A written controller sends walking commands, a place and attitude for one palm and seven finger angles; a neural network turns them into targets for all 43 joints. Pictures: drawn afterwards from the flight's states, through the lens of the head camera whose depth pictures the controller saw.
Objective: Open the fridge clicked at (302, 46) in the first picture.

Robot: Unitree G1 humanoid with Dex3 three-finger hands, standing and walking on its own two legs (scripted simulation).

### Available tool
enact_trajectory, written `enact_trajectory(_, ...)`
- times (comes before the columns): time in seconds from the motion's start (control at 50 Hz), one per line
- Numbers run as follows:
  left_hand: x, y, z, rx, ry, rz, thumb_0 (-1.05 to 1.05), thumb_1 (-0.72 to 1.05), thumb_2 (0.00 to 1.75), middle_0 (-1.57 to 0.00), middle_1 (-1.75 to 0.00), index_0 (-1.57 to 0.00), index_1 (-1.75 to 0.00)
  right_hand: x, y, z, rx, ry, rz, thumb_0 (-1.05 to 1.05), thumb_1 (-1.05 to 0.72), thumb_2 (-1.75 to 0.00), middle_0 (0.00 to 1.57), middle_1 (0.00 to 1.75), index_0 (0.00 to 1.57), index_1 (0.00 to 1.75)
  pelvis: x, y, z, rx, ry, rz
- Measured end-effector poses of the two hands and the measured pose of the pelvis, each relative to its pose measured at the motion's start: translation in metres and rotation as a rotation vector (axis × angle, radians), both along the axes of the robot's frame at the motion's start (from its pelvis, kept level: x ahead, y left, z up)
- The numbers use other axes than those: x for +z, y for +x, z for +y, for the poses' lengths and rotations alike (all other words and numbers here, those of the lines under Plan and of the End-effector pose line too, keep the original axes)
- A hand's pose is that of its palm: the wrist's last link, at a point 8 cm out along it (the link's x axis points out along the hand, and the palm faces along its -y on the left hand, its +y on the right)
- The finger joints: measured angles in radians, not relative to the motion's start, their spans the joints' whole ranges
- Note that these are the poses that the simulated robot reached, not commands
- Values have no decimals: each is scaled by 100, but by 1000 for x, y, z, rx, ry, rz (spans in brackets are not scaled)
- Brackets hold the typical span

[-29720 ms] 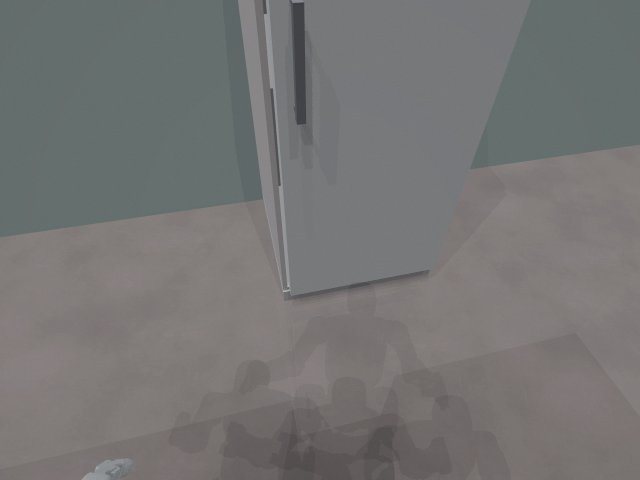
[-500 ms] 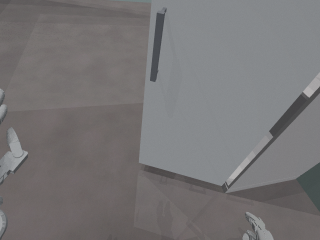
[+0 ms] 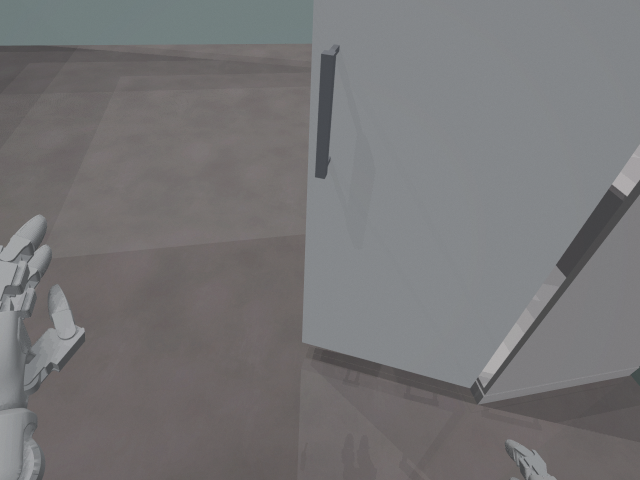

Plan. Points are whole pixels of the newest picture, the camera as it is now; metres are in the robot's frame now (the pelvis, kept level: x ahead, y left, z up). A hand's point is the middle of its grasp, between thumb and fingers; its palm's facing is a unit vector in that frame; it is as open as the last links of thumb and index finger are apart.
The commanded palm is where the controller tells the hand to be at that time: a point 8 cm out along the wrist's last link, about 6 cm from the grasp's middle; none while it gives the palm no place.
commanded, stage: stop stepping back and stand still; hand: left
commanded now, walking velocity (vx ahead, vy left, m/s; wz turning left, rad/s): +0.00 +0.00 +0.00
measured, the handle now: (327, 116) +0.68 +0.05 +0.16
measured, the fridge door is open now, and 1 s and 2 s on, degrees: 63 63 63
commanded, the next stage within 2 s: let the arm hang, fingers relaxed in 0.40 s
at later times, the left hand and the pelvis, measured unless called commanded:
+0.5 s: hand (48, 326) +0.21 +0.28 +0.16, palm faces +0.40 -0.82 -0.42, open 7.4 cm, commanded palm none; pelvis +0.00 +0.03 +0.01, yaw -1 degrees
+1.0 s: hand out of the picture -0.04 +0.22 -0.18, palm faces +0.01 -0.99 -0.17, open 7.2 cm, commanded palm none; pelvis -0.02 +0.03 +0.00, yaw +1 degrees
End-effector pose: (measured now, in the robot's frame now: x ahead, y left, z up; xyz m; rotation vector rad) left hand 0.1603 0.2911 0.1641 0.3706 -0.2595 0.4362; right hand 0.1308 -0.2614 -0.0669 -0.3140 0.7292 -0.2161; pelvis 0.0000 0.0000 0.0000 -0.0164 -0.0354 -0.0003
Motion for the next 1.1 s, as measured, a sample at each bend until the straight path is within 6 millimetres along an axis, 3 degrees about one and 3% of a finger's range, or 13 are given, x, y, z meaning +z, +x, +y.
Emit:
enact_trajectory(0.1,24,11,4,-66,143,-21,2,89,90,-21,-30,-21,-30,8,7,10,-25,22,-37,1,-90,-90,20,29,20,30,2,3,5,-27,14,9)
enact_trajectory(0.2,44,17,12,-79,248,-13,1,89,90,-21,-30,-21,-30,2,15,31,-12,92,-51,1,-90,-90,20,29,20,30,4,4,11,-33,7,26)
enact_trajectory(0.4,6,8,27,-34,124,140,1,89,90,-21,-30,-21,-30,-8,14,57,9,133,-3,1,-90,-89,21,30,20,30,6,5,22,-31,5,31)
enact_trajectory(0.52,7,6,30,-45,124,95,1,89,90,-21,-30,-21,-30,-4,17,59,56,104,-5,1,-90,-89,21,30,20,30,6,0,26,-16,2,33)
enact_trajectory(0.56,-29,17,36,-69,97,250,1,89,90,-21,-30,-21,-30,-14,19,54,92,115,32,1,-90,-89,21,30,20,30,2,-5,31,-3,0,40)
enact_trajectory(0.6,-84,22,40,-72,27,496,0,90,90,-20,-30,-20,-30,-26,19,46,89,117,66,1,-90,-89,21,30,20,30,-2,-11,36,-3,4,45)
enact_trajectory(0.64,-143,12,36,-71,-45,753,0,90,90,-20,-30,-20,-30,-35,15,38,65,117,88,1,-90,-89,21,30,20,30,-6,-16,39,-7,10,43)
enact_trajectory(0.72,-234,-42,8,-86,-198,1143,1,91,90,-20,-30,-20,-29,-43,-14,27,19,106,173,1,-90,-89,21,29,20,30,-6,-23,36,-5,17,34)
enact_trajectory(0.8,-293,-107,-28,-94,-375,1382,1,91,90,-20,-30,-20,-29,-48,-62,23,-23,74,350,1,-91,-89,20,29,20,30,-5,-25,30,9,12,22)
enact_trajectory(0.86,-314,-147,-38,-47,-465,1502,1,95,90,-21,-30,-21,-30,-50,-101,26,-60,64,488,1,-91,-90,20,29,20,30,-3,-26,27,15,1,19)
enact_trajectory(0.96,-316,-195,-32,26,-520,1633,1,95,90,-21,-30,-21,-30,-55,-150,39,-103,89,660,1,-91,-90,20,29,20,30,2,-25,29,20,-14,28)
enact_trajectory(1.04,-306,-216,-18,93,-511,1690,1,94,90,-21,-30,-21,-30,-62,-167,53,-123,133,712,1,-91,-90,20,29,20,30,5,-23,34,16,-14,33)
enact_trajectory(1.1,-299,-219,-7,131,-488,1706,1,92,90,-20,-30,-20,-29,-67,-168,64,-130,167,713,1,-91,-90,20,29,20,30,6,-21,37,11,-9,33)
